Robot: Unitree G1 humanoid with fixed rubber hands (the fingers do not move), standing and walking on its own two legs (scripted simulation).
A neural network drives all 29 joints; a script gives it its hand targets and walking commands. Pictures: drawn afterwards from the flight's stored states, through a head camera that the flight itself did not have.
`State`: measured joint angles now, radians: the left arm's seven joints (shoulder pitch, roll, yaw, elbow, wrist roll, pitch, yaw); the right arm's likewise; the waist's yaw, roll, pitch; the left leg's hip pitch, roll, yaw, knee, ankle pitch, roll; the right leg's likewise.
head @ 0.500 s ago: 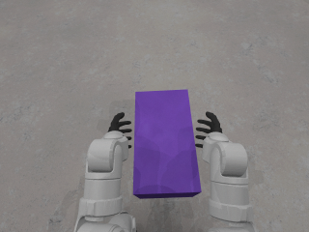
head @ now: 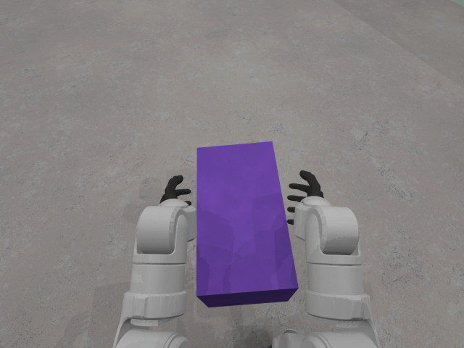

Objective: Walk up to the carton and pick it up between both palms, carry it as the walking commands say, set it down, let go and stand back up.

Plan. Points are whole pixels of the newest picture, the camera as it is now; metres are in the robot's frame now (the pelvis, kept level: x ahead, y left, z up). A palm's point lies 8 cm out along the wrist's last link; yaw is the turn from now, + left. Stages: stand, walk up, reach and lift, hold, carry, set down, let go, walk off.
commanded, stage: carry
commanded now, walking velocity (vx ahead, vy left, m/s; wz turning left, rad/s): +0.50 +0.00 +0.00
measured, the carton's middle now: (241, 222) +0.36 +0.00 -0.04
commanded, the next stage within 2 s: none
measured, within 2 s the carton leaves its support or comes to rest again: neither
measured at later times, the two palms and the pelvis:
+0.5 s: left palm (215, 87) +0.66 +0.08 +0.07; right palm (314, 92) +0.67 -0.16 +0.07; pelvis +0.34 -0.04 +0.00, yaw +2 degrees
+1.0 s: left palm (219, 22) +1.00 +0.09 +0.07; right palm (292, 21) +1.01 -0.14 +0.08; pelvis +0.69 -0.03 -0.01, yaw +0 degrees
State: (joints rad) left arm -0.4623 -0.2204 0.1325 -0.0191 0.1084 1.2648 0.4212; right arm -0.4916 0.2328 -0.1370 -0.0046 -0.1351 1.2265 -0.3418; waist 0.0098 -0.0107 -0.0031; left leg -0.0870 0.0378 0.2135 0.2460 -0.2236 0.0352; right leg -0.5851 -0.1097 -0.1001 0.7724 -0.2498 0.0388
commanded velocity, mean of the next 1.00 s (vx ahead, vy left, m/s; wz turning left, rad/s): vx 0.50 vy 0.00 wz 0.00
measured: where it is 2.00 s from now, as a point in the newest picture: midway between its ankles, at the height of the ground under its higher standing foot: (246, 136)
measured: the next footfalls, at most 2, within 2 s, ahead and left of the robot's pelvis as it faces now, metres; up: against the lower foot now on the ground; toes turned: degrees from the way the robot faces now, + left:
right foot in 0.16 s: +0.32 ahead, -0.13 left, +0.00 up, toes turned -9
left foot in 0.64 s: +0.61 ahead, +0.08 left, +0.00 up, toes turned +13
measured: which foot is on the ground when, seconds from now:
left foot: down 0.00-0.20, up 0.22-0.62, down 0.64-1.00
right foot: up 0.00-0.14, down 0.16-0.66, up 0.68-1.00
